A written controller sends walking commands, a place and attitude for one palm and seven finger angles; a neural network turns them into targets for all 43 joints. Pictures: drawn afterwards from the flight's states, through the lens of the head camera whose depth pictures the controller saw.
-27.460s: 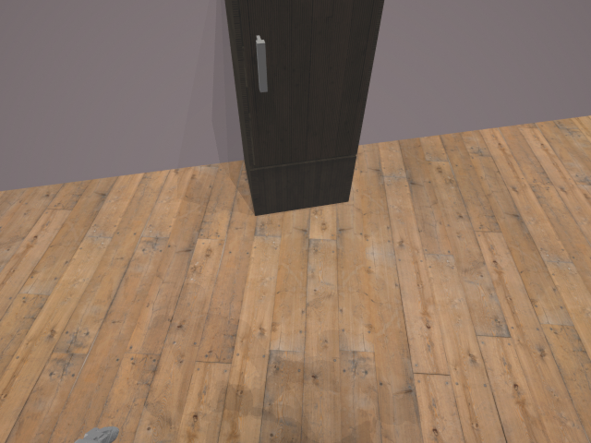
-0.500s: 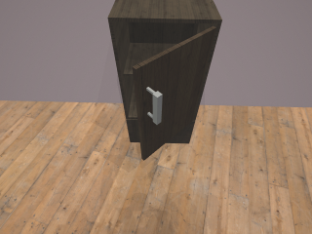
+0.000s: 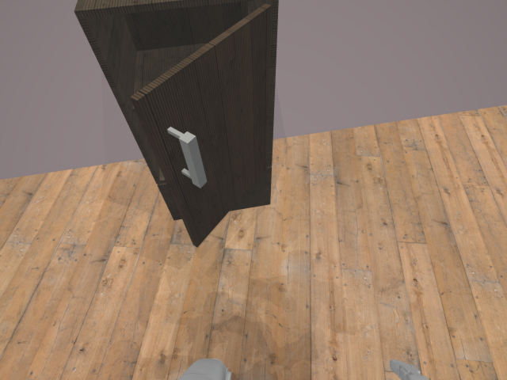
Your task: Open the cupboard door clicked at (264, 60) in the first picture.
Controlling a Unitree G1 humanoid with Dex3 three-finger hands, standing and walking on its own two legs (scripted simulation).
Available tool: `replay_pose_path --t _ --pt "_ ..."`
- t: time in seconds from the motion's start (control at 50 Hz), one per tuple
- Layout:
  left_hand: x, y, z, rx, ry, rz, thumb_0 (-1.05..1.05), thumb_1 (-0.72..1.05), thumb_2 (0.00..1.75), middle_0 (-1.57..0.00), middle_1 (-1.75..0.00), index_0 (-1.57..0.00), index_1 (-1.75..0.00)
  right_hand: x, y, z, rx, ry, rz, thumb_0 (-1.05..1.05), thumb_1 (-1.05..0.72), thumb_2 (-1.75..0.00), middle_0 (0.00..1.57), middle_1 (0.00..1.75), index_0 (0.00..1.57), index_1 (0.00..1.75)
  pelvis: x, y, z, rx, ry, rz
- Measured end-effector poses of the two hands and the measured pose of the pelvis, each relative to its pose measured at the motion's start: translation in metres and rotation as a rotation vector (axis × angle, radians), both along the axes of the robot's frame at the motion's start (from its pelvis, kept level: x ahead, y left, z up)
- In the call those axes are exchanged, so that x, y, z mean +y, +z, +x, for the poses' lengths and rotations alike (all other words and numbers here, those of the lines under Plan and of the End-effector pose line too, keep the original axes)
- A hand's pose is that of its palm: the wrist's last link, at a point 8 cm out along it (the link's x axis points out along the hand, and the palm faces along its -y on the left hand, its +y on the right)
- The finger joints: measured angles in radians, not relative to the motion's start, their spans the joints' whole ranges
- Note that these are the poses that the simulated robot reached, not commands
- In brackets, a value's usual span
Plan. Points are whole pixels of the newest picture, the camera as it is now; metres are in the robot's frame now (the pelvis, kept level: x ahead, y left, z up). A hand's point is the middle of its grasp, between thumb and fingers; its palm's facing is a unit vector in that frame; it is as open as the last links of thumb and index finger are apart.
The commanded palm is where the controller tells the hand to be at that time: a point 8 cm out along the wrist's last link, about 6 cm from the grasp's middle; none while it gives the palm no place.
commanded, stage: walk to a spot facing it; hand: left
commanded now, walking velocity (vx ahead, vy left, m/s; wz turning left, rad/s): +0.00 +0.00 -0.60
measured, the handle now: (187, 157) +0.53 +0.20 -0.04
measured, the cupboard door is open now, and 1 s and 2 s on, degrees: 44 44 44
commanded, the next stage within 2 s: none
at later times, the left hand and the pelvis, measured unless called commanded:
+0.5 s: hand (164, 355) +0.16 +0.19 -0.17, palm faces -0.32 -0.91 -0.25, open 7.4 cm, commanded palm none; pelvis +0.01 +0.01 -0.01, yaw -20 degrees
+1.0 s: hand (213, 328) +0.22 +0.11 -0.17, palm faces -0.56 -0.81 -0.18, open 7.4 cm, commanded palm none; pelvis +0.02 +0.01 -0.01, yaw -37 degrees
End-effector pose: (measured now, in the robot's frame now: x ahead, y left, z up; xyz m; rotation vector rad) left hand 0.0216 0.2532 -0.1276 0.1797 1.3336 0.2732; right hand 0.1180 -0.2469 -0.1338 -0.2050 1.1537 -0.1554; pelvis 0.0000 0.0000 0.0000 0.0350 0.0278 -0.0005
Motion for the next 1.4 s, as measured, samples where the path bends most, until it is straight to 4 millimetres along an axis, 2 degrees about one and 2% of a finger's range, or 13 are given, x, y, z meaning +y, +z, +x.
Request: replay_pose_path --t 0.12,0.22,0.3,0.38,0.54,0.6,0.66,0.76,0.92,1.1,1.28,1.34,1.4 --pt "0.013 -0.004 0.014 0.002 -0.063 -0.021 0.01 0.91 0.9 -0.21 -0.3 -0.2 -0.3 0.013 0.018 0.022 -0.113 -0.024 -0.008 0.01 -0.9 -0.9 0.2 0.3 0.2 0.3 0.014 0.001 0.0 0.009 -0.069 -0.008" --pt "0.032 -0.02 0.038 -0.019 -0.116 -0.047 0.01 0.91 0.9 -0.21 -0.3 -0.2 -0.3 0.023 0.018 0.009 -0.148 -0.048 -0.049 0.0 -0.9 -0.9 0.2 0.3 0.2 0.3 0.032 -0.01 0.003 0.022 -0.114 -0.048" --pt "0.037 -0.018 0.066 -0.042 -0.191 -0.053 0.01 0.91 0.9 -0.2 -0.3 -0.2 -0.3 0.026 0.019 -0.031 -0.058 -0.082 -0.058 0.0 -0.9 -0.9 0.21 0.3 0.2 0.3 0.033 -0.005 0.004 0.014 -0.18 -0.045" --pt "0.027 -0.011 0.098 -0.057 -0.28 -0.059 0.01 0.91 0.9 -0.2 -0.3 -0.2 -0.3 0.024 0.015 -0.079 0.033 -0.171 -0.047 0.0 -0.9 -0.9 0.21 0.3 0.21 0.3 0.031 -0.001 0.006 0.01 -0.245 -0.059" --pt "-0.032 -0.011 0.169 -0.123 -0.507 -0.03 0.01 0.91 0.9 -0.2 -0.3 -0.2 -0.3 -0.001 -0.02 -0.182 0.185 -0.409 0.003 0.0 -0.9 -0.9 0.21 0.3 0.21 0.3 0.004 -0.02 0.008 -0.001 -0.377 -0.039" --pt "-0.054 -0.007 0.181 -0.152 -0.552 -0.021 0.01 0.91 0.9 -0.2 -0.3 -0.2 -0.3 -0.008 -0.024 -0.205 0.239 -0.476 0.005 0.01 -0.9 -0.9 0.21 0.3 0.2 0.3 0.0 -0.019 0.006 -0.012 -0.407 -0.041" --pt "-0.07 -0.003 0.186 -0.153 -0.58 -0.026 0.01 0.91 0.9 -0.2 -0.3 -0.2 -0.3 -0.011 -0.017 -0.211 0.233 -0.52 0.005 0.01 -0.9 -0.9 0.2 0.3 0.2 0.3 -0.004 -0.012 0.005 -0.014 -0.443 -0.033" --pt "-0.089 -0.004 0.189 -0.136 -0.633 -0.064 0.01 0.91 0.9 -0.2 -0.3 -0.2 -0.3 -0.008 -0.006 -0.199 0.149 -0.573 0.01 0.01 -0.91 -0.9 0.2 0.29 0.2 0.3 -0.005 -0.006 0.008 -0.01 -0.502 -0.025" --pt "-0.095 -0.022 0.206 -0.113 -0.683 -0.13 0.01 0.91 0.9 -0.21 -0.3 -0.2 -0.3 0.018 -0.002 -0.178 0.037 -0.625 -0.008 0.0 -0.9 -0.9 0.2 0.3 0.2 0.3 0.008 -0.014 0.022 0.014 -0.592 -0.046" --pt "-0.117 -0.006 0.228 -0.095 -0.793 -0.124 0.01 0.91 0.9 -0.2 -0.3 -0.2 -0.3 0.043 0.005 -0.215 0.097 -0.726 0.03 0.0 -0.91 -0.9 0.21 0.3 0.21 0.3 0.0 0.0 0.023 0.014 -0.719 -0.055" --pt "-0.183 -0.006 0.235 -0.132 -0.947 -0.086 0.01 0.91 0.9 -0.2 -0.3 -0.2 -0.3 0.029 -0.027 -0.283 0.17 -0.89 0.099 0.01 -0.9 -0.9 0.21 0.3 0.2 0.3 -0.039 -0.018 0.014 0.004 -0.833 -0.038" --pt "-0.192 0.0 0.227 -0.123 -0.943 -0.081 0.01 0.91 0.9 -0.2 -0.3 -0.2 -0.3 0.011 -0.02 -0.284 0.179 -0.91 0.098 0.01 -0.91 -0.9 0.2 0.3 0.2 0.3 -0.052 -0.01 0.018 -0.006 -0.861 -0.036" --pt "-0.196 0.002 0.217 -0.066 -0.953 -0.074 0.01 0.91 0.9 -0.2 -0.3 -0.2 -0.3 -0.014 -0.008 -0.271 0.121 -0.932 0.071 0.01 -0.91 -0.9 0.2 0.3 0.2 0.3 -0.066 -0.002 0.025 -0.007 -0.891 -0.029"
